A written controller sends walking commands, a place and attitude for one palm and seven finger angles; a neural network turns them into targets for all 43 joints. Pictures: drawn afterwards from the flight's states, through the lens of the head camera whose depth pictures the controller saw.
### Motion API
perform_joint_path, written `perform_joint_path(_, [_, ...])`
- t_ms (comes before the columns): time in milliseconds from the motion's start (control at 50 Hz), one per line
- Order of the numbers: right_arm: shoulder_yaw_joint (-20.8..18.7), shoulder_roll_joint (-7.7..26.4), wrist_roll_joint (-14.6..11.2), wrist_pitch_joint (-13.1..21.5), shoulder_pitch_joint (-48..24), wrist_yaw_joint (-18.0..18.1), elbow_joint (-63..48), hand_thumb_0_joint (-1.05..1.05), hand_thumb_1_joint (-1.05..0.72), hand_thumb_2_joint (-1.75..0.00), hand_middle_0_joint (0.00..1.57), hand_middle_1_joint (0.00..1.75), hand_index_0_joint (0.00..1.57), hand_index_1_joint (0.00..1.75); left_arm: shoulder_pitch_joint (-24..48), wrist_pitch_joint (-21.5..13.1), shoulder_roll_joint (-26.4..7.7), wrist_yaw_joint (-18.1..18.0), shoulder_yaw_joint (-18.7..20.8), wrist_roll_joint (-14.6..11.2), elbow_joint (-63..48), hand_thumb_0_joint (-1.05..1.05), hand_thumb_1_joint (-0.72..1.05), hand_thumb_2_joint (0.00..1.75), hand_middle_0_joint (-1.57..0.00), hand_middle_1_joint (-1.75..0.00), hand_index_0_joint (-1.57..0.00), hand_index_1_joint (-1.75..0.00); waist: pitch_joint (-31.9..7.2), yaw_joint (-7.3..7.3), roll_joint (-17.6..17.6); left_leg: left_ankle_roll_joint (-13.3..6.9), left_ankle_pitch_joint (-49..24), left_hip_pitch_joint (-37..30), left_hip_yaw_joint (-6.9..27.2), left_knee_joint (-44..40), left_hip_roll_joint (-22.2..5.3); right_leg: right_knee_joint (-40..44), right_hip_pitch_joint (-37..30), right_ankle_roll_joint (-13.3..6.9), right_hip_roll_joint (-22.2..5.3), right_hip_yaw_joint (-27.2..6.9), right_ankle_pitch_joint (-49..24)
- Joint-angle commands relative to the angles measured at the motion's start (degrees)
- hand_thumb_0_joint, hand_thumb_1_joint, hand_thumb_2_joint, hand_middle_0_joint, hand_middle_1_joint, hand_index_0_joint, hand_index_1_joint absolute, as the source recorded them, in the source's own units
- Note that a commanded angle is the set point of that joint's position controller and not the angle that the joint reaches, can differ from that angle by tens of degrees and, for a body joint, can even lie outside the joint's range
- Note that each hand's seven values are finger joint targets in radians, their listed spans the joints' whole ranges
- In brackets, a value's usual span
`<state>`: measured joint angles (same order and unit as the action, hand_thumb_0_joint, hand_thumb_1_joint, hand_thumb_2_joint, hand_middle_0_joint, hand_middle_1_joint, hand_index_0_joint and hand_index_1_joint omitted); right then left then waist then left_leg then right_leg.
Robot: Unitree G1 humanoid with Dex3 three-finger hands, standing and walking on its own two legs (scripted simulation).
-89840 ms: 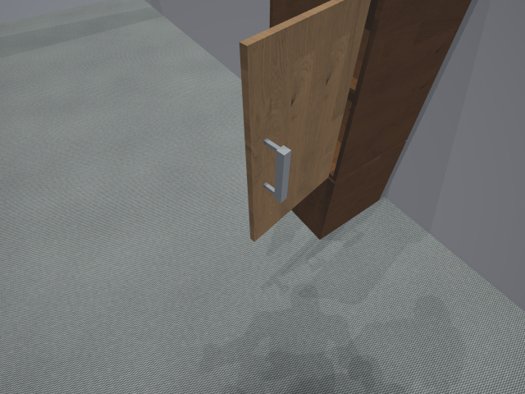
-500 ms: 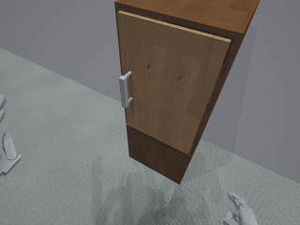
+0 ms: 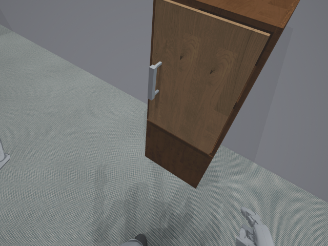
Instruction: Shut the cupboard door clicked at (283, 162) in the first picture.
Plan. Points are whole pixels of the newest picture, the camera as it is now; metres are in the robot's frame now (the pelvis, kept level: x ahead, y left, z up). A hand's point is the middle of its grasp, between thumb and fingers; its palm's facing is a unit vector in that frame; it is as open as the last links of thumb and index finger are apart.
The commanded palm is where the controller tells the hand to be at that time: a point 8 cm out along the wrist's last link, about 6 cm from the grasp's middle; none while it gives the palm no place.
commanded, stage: step back with the hand held close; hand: left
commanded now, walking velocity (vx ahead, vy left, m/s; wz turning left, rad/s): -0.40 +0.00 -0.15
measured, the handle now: (155, 81) +0.74 +0.08 -0.04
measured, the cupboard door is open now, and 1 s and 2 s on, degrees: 0 0 0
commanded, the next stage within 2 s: stop stepping back and stand still in 0.04 s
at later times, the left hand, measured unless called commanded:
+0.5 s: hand out of the picture +0.11 +0.30 +0.18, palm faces +0.37 -0.88 -0.31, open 7.4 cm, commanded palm +0.09 +0.33 +0.19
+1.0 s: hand out of the picture +0.03 +0.37 +0.18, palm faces +0.45 -0.83 -0.33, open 7.4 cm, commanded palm -0.01 +0.38 +0.19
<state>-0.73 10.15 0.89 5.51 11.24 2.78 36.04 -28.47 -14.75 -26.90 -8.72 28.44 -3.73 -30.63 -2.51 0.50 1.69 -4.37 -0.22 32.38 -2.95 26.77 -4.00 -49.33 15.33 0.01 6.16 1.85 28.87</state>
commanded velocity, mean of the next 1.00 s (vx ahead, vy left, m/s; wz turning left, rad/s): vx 0.16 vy -0.07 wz -0.01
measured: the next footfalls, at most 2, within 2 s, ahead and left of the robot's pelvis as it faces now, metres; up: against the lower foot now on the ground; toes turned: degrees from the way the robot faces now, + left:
right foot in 0.10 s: -0.16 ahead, -0.13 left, +0.00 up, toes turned -5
left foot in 0.50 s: +0.02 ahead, +0.11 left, +0.00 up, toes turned -8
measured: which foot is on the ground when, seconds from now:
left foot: down 0.00-0.34, up 0.36-0.48, down 0.50-0.82, up 0.84-1.00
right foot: up 0.00-0.08, down 0.10-0.50, up 0.52-0.82, down 0.84-1.00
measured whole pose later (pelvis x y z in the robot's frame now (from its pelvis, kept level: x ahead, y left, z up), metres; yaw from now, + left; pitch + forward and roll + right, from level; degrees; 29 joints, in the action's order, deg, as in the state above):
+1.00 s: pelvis -0.20 +0.10 +0.01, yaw -9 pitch -1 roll +0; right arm 0.6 11.7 0.6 1.1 15.6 4.1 40.2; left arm -25.5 -6.5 -21.5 -9.6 24.9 -3.2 -18.7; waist -7.5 -2.0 -0.9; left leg 0.9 17.7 32.5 -0.4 61.3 -4.7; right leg -28.7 9.8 -5.2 1.1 8.8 18.6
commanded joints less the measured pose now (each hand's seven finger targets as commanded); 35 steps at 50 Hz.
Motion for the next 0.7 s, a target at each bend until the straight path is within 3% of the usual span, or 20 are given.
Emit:
perform_joint_path(0, [-2.6, 8.2, 0.0, 4.5, -5.2, 0.2, -6.8, 0.00, -0.90, -0.90, 0.20, 0.30, 0.20, 0.30, -1.2, -4.0, -7.9, -0.4, 3.8, -2.0, -14.4, 0.00, 0.90, 0.90, -0.20, -0.30, -0.20, -0.30, -10.6, -1.01, 13.0, 5.5, 26.1, -16.4, 9.5, -17.5, -10.7, 20.5, -2.3, -1.4, -1.2, 2.6, 4.2])
perform_joint_path(40, [-2.6, 7.8, 0.5, 4.2, -3.3, 0.0, -4.9, 0.00, -0.90, -0.90, 0.20, 0.30, 0.20, 0.30, 0.8, -5.0, -8.7, -0.4, 3.8, -1.3, -15.0, 0.00, 0.90, 0.90, -0.20, -0.30, -0.20, -0.30, -11.3, -0.37, 8.7, 8.7, 16.9, -23.2, 5.7, -9.1, -8.0, 33.1, 1.2, -3.6, -6.3, -3.1, -1.5])
perform_joint_path(80, [-2.1, 7.0, 0.2, 3.9, -3.2, 0.8, -3.3, 0.00, -0.90, -0.90, 0.20, 0.30, 0.20, 0.30, 6.5, -6.0, -11.1, -1.0, 4.3, -0.5, -14.6, 0.00, 0.90, 0.90, -0.20, -0.30, -0.20, -0.30, -9.5, 0.45, -3.6, 8.3, 9.2, -30.8, 1.1, 9.8, -3.7, 37.0, 14.0, -7.3, -18.1, -16.0, -14.2])
perform_joint_path(100, [-1.5, 6.3, 0.3, 4.3, -4.6, 1.5, -3.6, 0.00, -0.90, -0.90, 0.20, 0.30, 0.20, 0.30, 9.6, -6.2, -13.0, -1.5, 5.1, 0.0, -14.8, 0.00, 0.90, 0.90, -0.20, -0.30, -0.20, -0.30, -9.1, 0.62, -5.6, 7.5, 10.0, -30.1, -0.2, 11.1, -2.0, 34.5, 13.3, -6.0, -20.4, -13.5, -27.6])
perform_joint_path(140, [-3.0, 7.8, -0.9, 5.0, -5.4, 2.6, -4.5, 0.00, -0.90, -0.90, 0.20, 0.30, 0.20, 0.30, 13.5, -5.0, -11.6, -0.7, 2.9, -0.1, -12.2, 0.00, 0.90, 0.90, -0.20, -0.30, -0.20, -0.30, -12.8, 1.26, -11.5, 5.4, -1.8, -32.3, -0.7, 6.7, -0.2, 24.6, 7.6, -0.1, -14.0, -6.5, -40.4])
perform_joint_path(160, [-3.4, 8.8, -1.3, 4.4, -4.0, 3.2, -5.6, 0.00, -0.90, -0.90, 0.20, 0.30, 0.20, 0.30, 8.4, -2.2, -11.8, -0.5, 5.0, -0.3, -7.9, 0.00, 0.90, 0.90, -0.20, -0.30, -0.20, -0.30, -13.1, 1.76, -7.8, 3.7, -11.8, -35.9, 0.6, 6.5, -1.3, 20.3, 8.3, 1.7, -10.3, -2.9, -40.6])
perform_joint_path(180, [-2.8, 8.6, -1.6, 3.5, -4.7, 3.1, -7.1, 0.00, -0.90, -0.90, 0.20, 0.30, 0.20, 0.30, 7.5, -0.6, -8.8, 0.0, 2.7, -0.5, -7.3, 0.00, 0.90, 0.90, -0.20, -0.30, -0.20, -0.30, -14.0, 1.33, -2.4, 2.3, -13.6, -36.2, 2.8, 4.2, -3.0, 18.4, 6.0, 2.2, -7.4, -1.2, -32.9])
perform_joint_path(220, [-1.8, 9.0, -2.3, 3.2, -6.8, 2.8, -8.3, 0.00, -0.90, -0.90, 0.20, 0.30, 0.20, 0.30, 8.6, 0.1, -8.3, 0.6, 2.8, -1.2, -5.6, 0.00, 0.90, 0.90, -0.20, -0.30, -0.20, -0.30, -3.8, 0.74, 7.3, 2.5, 13.6, -25.1, 7.1, -6.3, -5.2, 22.5, 5.2, 1.0, -3.7, 0.5, -3.5])
perform_joint_path(240, [-1.7, 9.5, -1.8, 2.7, -7.6, 2.7, -9.5, 0.00, -0.90, -0.90, 0.20, 0.30, 0.20, 0.30, 5.9, 0.6, -10.7, 0.6, 5.7, -1.3, -3.8, 0.00, 0.90, 0.90, -0.20, -0.30, -0.20, -0.30, 0.6, 0.39, 8.0, 6.2, 32.6, -19.4, 8.4, -12.7, -4.3, 25.4, 5.8, -1.2, -2.3, 1.7, 8.3])
perform_joint_path(280, [-1.3, 8.9, -1.1, 1.1, -6.1, 2.5, -10.0, 0.00, -0.90, -0.90, 0.20, 0.30, 0.20, 0.30, 1.6, 1.5, -9.4, 0.6, 5.3, -1.5, -4.2, 0.00, 0.90, 0.90, -0.20, -0.30, -0.20, -0.30, 1.9, -0.18, 9.6, 13.6, 39.5, -14.5, 4.7, -10.8, -0.5, 27.1, 5.8, -4.8, -0.8, 4.6, 13.9])
perform_joint_path(320, [-1.9, 7.9, -1.5, 0.1, -4.2, 2.4, -9.6, 0.00, -0.90, -0.90, 0.20, 0.30, 0.20, 0.30, -1.0, 1.1, -11.1, 0.7, 5.3, -1.5, -7.3, 0.00, 0.90, 0.90, -0.20, -0.30, -0.20, -0.30, 3.6, 0.37, -5.6, 11.7, 26.1, -22.2, -2.1, 20.5, 5.4, 37.6, 23.9, -9.8, -12.1, -7.8, 23.9])
perform_joint_path(340, [-3.0, 8.3, -1.3, 0.4, -4.5, 2.5, -8.8, 0.00, -0.90, -0.90, 0.20, 0.30, 0.20, 0.30, -0.5, 0.6, -13.2, 0.3, 6.7, -1.7, -10.3, 0.00, 0.90, 0.90, -0.20, -0.30, -0.20, -0.30, 5.5, 0.07, -14.6, 9.4, 21.8, -21.1, 3.3, 39.8, 5.7, 43.5, 33.3, -14.6, -22.3, -21.2, 26.3])
perform_joint_path(360, [-2.8, 8.2, -0.9, 0.2, -4.1, 2.1, -7.3, 0.00, -0.90, -0.90, 0.20, 0.30, 0.20, 0.30, 1.4, 0.3, -12.2, 0.2, 5.0, -0.9, -14.2, 0.00, 0.90, 0.90, -0.20, -0.30, -0.20, -0.30, 9.2, 0.20, -16.1, 7.8, 19.9, -10.4, 6.4, 47.8, 3.7, 42.3, 29.9, -16.4, -25.7, -20.3, 20.2])
perform_joint_path(400, [-1.0, 7.1, -1.2, 1.8, -3.5, 1.7, -7.9, 0.00, -0.90, -0.90, 0.20, 0.30, 0.20, 0.30, 5.7, -0.7, -10.9, -0.3, 4.7, 0.0, -14.6, 0.00, 0.90, 0.90, -0.20, -0.30, -0.20, -0.30, 7.7, 1.14, -9.1, 5.2, 21.9, -3.9, 6.4, 32.3, -2.3, 33.5, 13.2, -11.5, -21.1, -8.3, 0.7])
perform_joint_path(460, [-1.9, 10.6, -1.1, 3.9, -0.1, 2.7, -4.6, 0.00, -0.90, -0.90, 0.20, 0.30, 0.20, 0.30, 17.9, 0.9, -7.1, -1.4, -1.4, 1.4, -7.1, 0.00, 0.90, 0.90, -0.20, -0.30, -0.20, -0.30, 6.9, 3.31, 11.2, 6.6, 13.1, -14.9, 4.4, 2.3, 0.8, 9.5, 8.8, -3.0, -10.2, 3.8, -1.9])
perform_joint_path(480, [-2.9, 13.1, -1.1, 5.1, -0.5, 2.9, -5.8, 0.00, -0.90, -0.90, 0.20, 0.30, 0.20, 0.30, 19.5, 1.0, -5.8, -2.0, -2.7, 1.2, -8.8, 0.00, 0.90, 0.90, -0.20, -0.30, -0.20, -0.30, 4.3, 2.12, 24.1, 5.0, 16.4, -18.7, 20.5, -8.0, -6.6, -0.3, 12.7, -0.8, -5.7, 2.6, 1.8])
perform_joint_path(500, [-2.6, 12.3, -0.9, 6.0, -0.2, 2.7, -6.5, 0.00, -0.90, -0.90, 0.20, 0.30, 0.20, 0.30, 22.8, 0.3, -6.8, -2.3, -2.6, 1.6, -10.7, 0.00, 0.90, 0.90, -0.20, -0.30, -0.20, -0.30, 3.4, 1.80, 26.5, 3.1, 28.4, -16.0, 33.9, -16.1, -12.6, -7.3, 13.4, 0.1, -3.4, -1.0, 7.1])
perform_joint_path(540, [-2.0, 10.0, -0.1, 7.6, -2.6, 1.9, -5.9, 0.00, -0.90, -0.90, 0.20, 0.30, 0.20, 0.30, 21.1, -1.4, -14.5, -1.6, 4.5, 1.1, -17.3, 0.00, 0.90, 0.90, -0.20, -0.30, -0.20, -0.30, -2.9, 0.40, 22.3, 10.2, 44.2, -19.3, 38.2, -21.8, -13.1, -15.3, 16.3, -0.6, -3.4, -5.7, 1.6])
perform_joint_path(600, [-2.9, 8.5, 0.0, 6.1, -4.1, -0.5, -8.6, 0.00, -0.90, -0.90, 0.20, 0.30, 0.20, 0.30, 0.6, -0.1, -9.5, -0.3, 4.0, -0.3, -23.2, 0.00, 0.90, 0.90, -0.20, -0.30, -0.20, -0.30, -7.7, -1.58, 15.1, 17.3, 40.7, -15.4, 20.3, -23.2, -7.9, -11.6, 4.7, -1.3, -0.4, 0.1, -3.9])
perform_joint_path(680, [-1.8, 6.9, 0.4, 2.7, -4.2, -1.0, -9.8, 0.00, -0.90, -0.90, 0.20, 0.30, 0.20, 0.30, -14.7, 1.5, -8.4, -0.4, 4.6, -0.5, -19.7, 0.00, 0.90, 0.90, -0.20, -0.30, -0.20, -0.30, -6.5, -1.23, 14.9, 8.4, 36.0, -7.4, 8.7, -22.1, -5.9, 2.9, -7.0, -2.0, 1.7, 7.9, -4.7])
